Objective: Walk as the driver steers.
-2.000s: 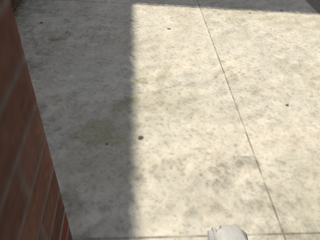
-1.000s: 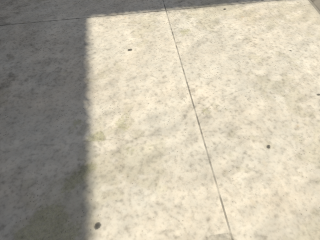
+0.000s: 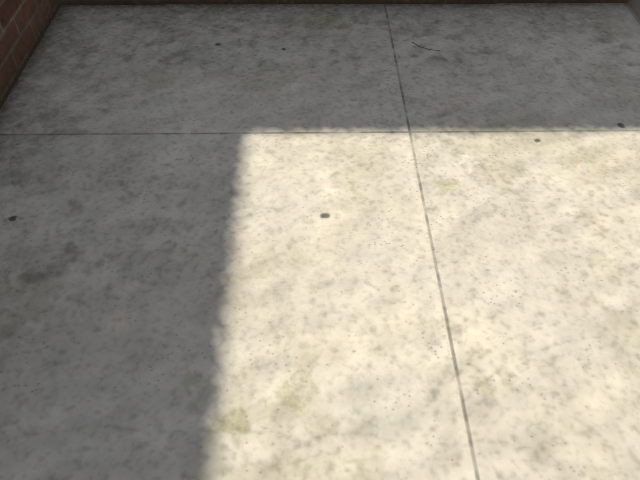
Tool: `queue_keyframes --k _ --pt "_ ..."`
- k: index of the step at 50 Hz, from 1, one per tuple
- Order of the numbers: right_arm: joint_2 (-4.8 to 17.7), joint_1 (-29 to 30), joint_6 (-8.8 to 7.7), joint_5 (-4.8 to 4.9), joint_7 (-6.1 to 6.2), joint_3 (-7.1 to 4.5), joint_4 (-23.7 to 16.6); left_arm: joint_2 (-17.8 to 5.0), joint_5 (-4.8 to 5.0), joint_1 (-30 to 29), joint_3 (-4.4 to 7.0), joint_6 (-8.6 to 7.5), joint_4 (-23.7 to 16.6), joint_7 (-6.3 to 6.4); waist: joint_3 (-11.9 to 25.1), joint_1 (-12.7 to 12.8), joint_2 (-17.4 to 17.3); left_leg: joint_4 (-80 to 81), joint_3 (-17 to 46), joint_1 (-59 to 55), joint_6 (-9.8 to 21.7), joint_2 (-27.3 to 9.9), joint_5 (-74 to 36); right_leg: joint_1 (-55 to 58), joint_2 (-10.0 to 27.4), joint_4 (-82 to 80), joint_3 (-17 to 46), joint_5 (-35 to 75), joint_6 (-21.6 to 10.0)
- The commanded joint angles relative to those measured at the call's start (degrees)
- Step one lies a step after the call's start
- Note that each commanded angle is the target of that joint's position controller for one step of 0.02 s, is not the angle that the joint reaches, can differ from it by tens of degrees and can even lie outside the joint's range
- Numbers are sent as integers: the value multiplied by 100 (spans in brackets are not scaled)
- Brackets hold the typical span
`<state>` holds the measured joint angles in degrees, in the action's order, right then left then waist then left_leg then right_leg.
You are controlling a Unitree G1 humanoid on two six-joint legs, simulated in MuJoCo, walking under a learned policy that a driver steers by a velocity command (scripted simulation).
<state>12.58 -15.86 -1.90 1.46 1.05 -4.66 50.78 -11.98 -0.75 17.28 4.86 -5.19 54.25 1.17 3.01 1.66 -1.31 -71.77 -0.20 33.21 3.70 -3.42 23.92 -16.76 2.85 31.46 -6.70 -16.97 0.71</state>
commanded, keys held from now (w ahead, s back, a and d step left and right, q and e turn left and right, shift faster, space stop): w+q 0.34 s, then w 0.66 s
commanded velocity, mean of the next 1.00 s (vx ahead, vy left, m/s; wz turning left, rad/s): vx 0.47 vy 0.00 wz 0.29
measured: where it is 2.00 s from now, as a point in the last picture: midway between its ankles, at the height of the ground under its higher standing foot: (221, 288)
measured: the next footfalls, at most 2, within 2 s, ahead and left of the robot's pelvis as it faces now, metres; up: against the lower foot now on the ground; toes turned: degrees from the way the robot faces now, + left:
left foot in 0.20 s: +0.14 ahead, +0.16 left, +0.00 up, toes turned +10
right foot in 0.72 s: +0.51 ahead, +0.05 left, +0.00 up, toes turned +16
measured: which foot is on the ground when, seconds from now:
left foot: up 0.00-0.18, down 0.20-0.74, up 0.76-1.00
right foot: down 0.00-0.18, up 0.20-0.70, down 0.72-1.00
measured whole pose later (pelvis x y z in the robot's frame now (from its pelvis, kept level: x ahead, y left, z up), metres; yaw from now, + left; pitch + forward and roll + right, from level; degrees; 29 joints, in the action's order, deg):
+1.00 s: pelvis +0.46 +0.13 +0.02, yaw +17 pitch +2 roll -2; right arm 14.8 -7.9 -4.4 0.2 1.0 -4.5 44.4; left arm -13.4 0.1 18.0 3.2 -5.4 54.6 -0.8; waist -0.7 3.2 -2.1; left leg -51.8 3.2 40.1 0.7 -7.7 6.6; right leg -7.7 -4.7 14.8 -2.2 -9.4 -4.0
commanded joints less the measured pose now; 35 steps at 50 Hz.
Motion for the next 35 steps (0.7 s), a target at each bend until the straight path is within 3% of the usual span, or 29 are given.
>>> queue_keyframes --k 1,2,4,6,8,9,10,11,12,13,14,15,16,17,19,21,22,25,27,30,32,33,34,35 --pt "284 -44 59 -62 -12 -59 -494 -724 -7 -685 108 40 -301 -14 -524 -333 888 875 101 104 -154 -424 -509 -365 1187 -2198 797 -85 -812" --pt "229 69 72 -49 -55 -25 -517 -784 -70 -858 105 13 -348 -14 -479 -368 872 1427 11 -252 -189 -418 -773 -528 1053 -2110 387 96 -743" --pt "261 289 99 -133 -106 -10 -628 -1084 0 -798 205 17 -357 -13 -358 -309 824 2104 -279 -863 -222 -236 -742 -613 1101 -1958 65 -91 -654" --pt "357 117 148 -115 -151 -55 -642 -1178 104 -803 241 50 -345 -27 -235 -439 776 2560 -607 -1434 -151 -93 -793 -581 1254 -1611 7 -898 -604" --pt "553 -634 208 -156 -135 -218 -384 -894 81 -858 159 95 -371 -56 -145 -746 394 2693 -1012 -2500 45 316 -501 -1028 1091 -544 -233 -1179 -441" --pt "809 -1312 201 -159 -108 -380 -174 -508 -25 -862 46 120 -393 -75 -218 -1023 -483 3220 -610 -2953 256 395 -183 -1362 669 1321 -621 -669 -235" --pt "1358 -1551 132 -120 -38 -447 -272 4 -159 -933 -105 55 -580 -59 -548 -884 -2366 4293 1862 -2745 736 -606 394 -2502 137 4082 -552 -1533 137" --pt "1248 -994 -63 -49 -89 -262 -760 -122 -34 -425 -56 -171 -834 -95 -40 -365 -2534 6142 5176 -3186 1626 -1397 2214 -3504 -311 5037 677 -1788 58" --pt "1016 -994 -222 -107 -194 -215 -753 -657 254 -1000 30 -289 -932 -106 -266 -626 -1333 6525 5298 -3069 1614 -1631 2835 -3930 -115 5238 1077 -1088 -183" --pt "1111 -814 -328 -152 -235 -249 -691 -715 333 -1406 11 -367 -1102 -98 -454 -559 -812 6156 4769 -2978 1460 -1624 2153 -4157 99 5085 1104 -518 -298" --pt "1020 -473 -353 -208 -236 -223 -764 -635 218 -1473 -23 -383 -1061 -50 -416 -391 -372 5829 4156 -2660 1304 -1424 1197 -3868 294 4728 1167 -12 -339" --pt "826 -145 -347 -243 -198 -176 -854 -688 106 -1351 -1 -369 -1025 -24 -284 -190 -430 5698 3480 -2284 1190 -1146 524 -3402 402 4110 1245 387 -325" --pt "670 -60 -339 -252 -131 -126 -887 -759 99 -1323 32 -321 -1024 -28 -240 -48 -529 5701 3044 -2070 1123 -946 45 -3035 417 3636 1290 591 -302" --pt "593 -139 -344 -213 -83 -110 -866 -803 99 -1407 51 -271 -1048 -26 -202 -60 -469 5718 2740 -2100 1078 -841 -442 -2864 373 3145 1268 714 -243" --pt "618 -496 -358 -78 44 -135 -808 -685 67 -1681 29 -145 -1011 -106 -186 -167 -230 5783 2087 -2506 1050 -746 -1763 -2773 249 2065 1118 1211 -129" --pt "710 -772 -396 -85 100 -186 -735 -525 78 -2086 -30 -86 -1017 -114 -251 -346 -78 5833 1582 -2563 879 -575 -2735 -2396 75 969 984 1784 -102" --pt "634 -922 -381 -65 124 -182 -668 -381 111 -2288 -81 -87 -1023 -154 -316 -454 -159 5878 1361 -2606 786 -475 -2803 -2233 -23 540 859 2063 -110" --pt "535 -1212 -399 -9 128 -174 -478 -305 185 -2744 -105 -103 -1116 -207 -527 -640 -233 6083 1247 -2677 540 -467 -2572 -1925 -136 -168 733 2742 -201" --pt "610 -1161 -402 4 69 -202 -387 -331 156 -2838 -129 -102 -1164 -251 -552 -675 -232 5961 1278 -2981 574 -614 -2771 -2027 -102 -279 774 2740 -313" --pt "547 -1256 -359 -44 25 -188 -224 -459 164 -3105 -149 -137 -1294 -322 -574 -711 -270 5704 1390 -3648 674 -905 -3121 -2354 -76 -217 773 2199 -482" --pt "600 -1172 -324 -44 16 -191 -181 -584 160 -3026 -133 -166 -1287 -364 -572 -608 -368 5479 1374 -3875 631 -948 -3788 -2137 -149 -389 675 1772 -611" --pt "682 -1065 -309 -55 6 -198 -194 -685 146 -2831 -96 -184 -1243 -370 -436 -478 -463 5237 1307 -3855 570 -898 -4690 -1650 -303 -433 530 1579 -692" --pt "755 -950 -301 -69 -17 -198 -209 -793 118 -2479 -34 -203 -1161 -336 -133 -303 -544 4812 1181 -3761 505 -762 -5729 -937 -514 -419 280 1558 -774" --pt "790 -698 -283 -101 -33 -177 -284 -999 97 -1635 76 -213 -931 -308 335 143 -560 3976 1017 -3385 387 -529 -6290 281 -503 -339 347 1717 -947"
Velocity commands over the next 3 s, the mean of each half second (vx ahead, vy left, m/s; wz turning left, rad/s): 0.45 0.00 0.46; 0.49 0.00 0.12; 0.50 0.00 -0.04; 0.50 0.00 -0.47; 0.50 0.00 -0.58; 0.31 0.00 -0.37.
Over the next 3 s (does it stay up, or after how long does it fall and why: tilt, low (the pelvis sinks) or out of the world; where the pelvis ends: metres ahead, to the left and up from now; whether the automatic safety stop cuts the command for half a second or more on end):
stays up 1.45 0.14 0.01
